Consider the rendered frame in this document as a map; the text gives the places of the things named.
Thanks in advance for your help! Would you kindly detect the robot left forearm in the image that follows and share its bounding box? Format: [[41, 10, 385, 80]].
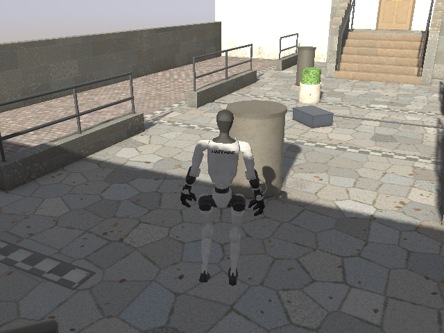
[[182, 167, 196, 194]]

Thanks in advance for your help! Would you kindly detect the robot left hand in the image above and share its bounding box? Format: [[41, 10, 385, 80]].
[[180, 192, 196, 207]]

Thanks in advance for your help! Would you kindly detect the right robot upper arm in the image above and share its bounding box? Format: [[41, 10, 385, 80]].
[[238, 141, 256, 180]]

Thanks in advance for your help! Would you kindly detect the robot right forearm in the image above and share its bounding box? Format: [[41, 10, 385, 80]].
[[249, 170, 263, 201]]

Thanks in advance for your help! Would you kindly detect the robot right hand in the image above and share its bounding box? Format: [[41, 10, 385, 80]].
[[248, 199, 265, 216]]

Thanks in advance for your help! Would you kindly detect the left robot upper arm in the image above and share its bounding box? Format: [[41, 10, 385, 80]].
[[189, 139, 210, 178]]

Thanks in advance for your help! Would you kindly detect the left robot foot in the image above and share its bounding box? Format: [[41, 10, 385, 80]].
[[199, 271, 210, 282]]

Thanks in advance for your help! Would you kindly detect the robot torso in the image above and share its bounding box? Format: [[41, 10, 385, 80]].
[[207, 136, 240, 208]]

